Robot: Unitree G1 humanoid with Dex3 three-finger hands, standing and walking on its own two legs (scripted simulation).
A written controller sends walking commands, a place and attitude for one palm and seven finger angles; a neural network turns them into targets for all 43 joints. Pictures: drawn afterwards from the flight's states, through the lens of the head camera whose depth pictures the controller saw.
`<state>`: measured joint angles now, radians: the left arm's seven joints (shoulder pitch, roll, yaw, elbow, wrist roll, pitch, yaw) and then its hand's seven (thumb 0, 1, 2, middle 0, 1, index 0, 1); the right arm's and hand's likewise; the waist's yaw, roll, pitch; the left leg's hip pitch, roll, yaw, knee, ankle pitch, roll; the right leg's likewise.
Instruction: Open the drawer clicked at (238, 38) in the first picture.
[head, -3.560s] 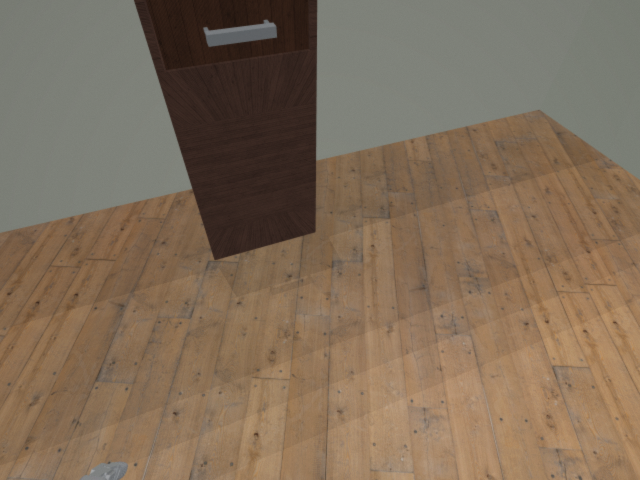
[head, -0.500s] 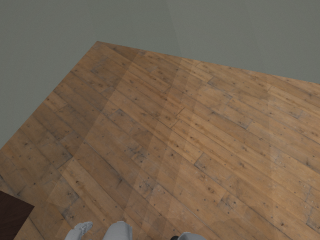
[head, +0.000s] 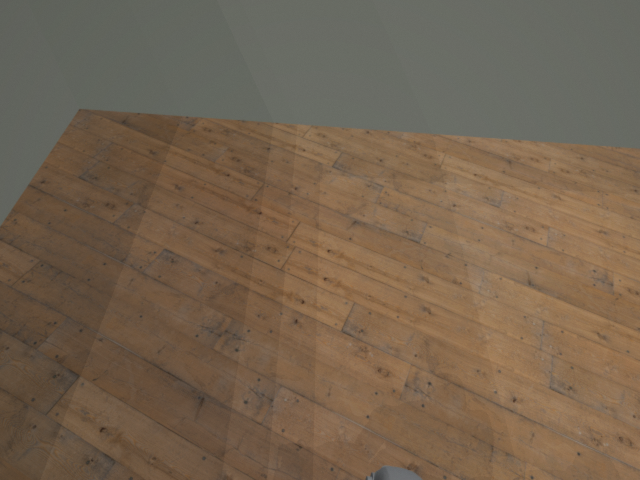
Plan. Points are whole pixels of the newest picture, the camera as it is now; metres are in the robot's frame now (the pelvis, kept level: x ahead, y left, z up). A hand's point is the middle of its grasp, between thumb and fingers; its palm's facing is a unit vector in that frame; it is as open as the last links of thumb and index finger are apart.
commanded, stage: walk to a spot facing it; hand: left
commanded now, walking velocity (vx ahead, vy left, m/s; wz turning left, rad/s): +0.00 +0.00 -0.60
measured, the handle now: out of the picture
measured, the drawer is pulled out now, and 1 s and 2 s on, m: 0.00 0.00 0.00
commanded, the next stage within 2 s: turn to face it in 1.28 s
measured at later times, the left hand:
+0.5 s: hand (233, 457) +0.17 +0.13 -0.16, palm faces -0.27 -0.93 -0.24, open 7.4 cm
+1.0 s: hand (259, 436) +0.20 +0.10 -0.17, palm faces -0.58 -0.79 -0.22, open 7.4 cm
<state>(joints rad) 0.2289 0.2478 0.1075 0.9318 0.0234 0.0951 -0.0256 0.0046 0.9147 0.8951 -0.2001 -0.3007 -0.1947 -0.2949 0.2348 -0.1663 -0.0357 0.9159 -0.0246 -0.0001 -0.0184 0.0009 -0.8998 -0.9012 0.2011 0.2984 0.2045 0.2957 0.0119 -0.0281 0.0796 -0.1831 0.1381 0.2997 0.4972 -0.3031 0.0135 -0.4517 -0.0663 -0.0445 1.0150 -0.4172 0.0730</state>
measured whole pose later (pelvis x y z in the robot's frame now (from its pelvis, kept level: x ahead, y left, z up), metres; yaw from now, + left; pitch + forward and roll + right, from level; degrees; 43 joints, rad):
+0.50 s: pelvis +0.01 -0.03 +0.00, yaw -18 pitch +0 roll +1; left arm 0.15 0.21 0.06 0.88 0.02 0.04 0.00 0.00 0.91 0.89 -0.21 -0.30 -0.20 -0.30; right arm 0.13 -0.23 -0.05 0.89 -0.01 0.05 -0.01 0.00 -0.90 -0.90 0.20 0.30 0.20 0.29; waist 0.00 0.00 0.08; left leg -0.44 0.08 0.04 0.90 -0.41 -0.09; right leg -0.28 0.06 0.07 0.52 -0.24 -0.04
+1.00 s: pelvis +0.01 -0.02 -0.01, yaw -37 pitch +0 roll -1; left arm 0.17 0.23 0.09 0.92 0.02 0.08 -0.04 0.01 0.91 0.89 -0.20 -0.30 -0.20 -0.30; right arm 0.25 -0.22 -0.05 0.92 -0.03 0.01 0.00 0.00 -0.90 -0.90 0.20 0.30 0.21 0.30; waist -0.02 0.02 0.09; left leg -0.22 0.20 0.29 0.58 -0.33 -0.04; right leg -0.31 -0.04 -0.09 0.71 -0.45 0.04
